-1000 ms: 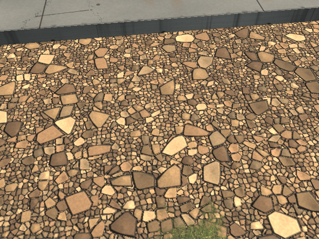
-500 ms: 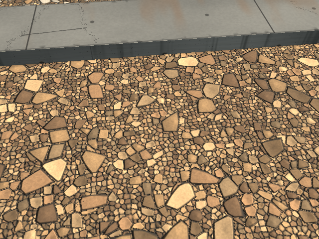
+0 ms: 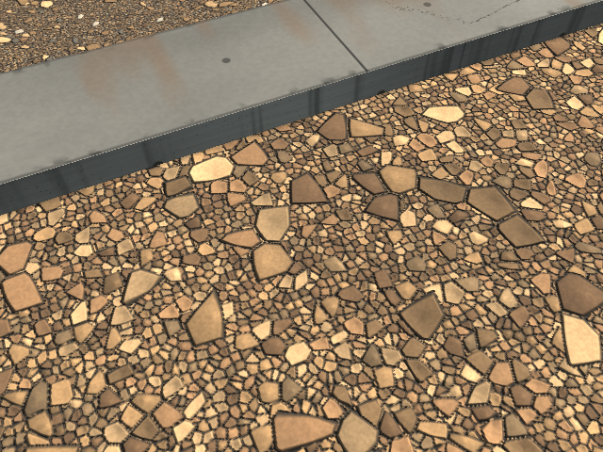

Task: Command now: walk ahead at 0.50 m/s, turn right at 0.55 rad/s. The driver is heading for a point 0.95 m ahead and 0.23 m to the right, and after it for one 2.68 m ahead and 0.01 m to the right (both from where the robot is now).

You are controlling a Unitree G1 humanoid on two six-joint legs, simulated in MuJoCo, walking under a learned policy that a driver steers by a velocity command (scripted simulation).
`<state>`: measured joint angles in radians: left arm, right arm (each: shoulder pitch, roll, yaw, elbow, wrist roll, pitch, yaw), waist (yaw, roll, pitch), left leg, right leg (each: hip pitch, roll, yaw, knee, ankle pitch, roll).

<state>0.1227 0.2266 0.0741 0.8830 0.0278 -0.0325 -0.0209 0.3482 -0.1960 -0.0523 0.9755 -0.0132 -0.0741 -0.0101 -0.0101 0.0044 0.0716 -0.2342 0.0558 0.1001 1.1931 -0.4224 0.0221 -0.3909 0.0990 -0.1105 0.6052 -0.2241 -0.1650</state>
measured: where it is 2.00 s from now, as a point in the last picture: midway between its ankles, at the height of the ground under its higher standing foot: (463, 242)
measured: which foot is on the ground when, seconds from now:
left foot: up 0.00-0.46, down 0.48-1.00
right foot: down 0.00-0.48, up 0.50-0.98, down 1.00-1.00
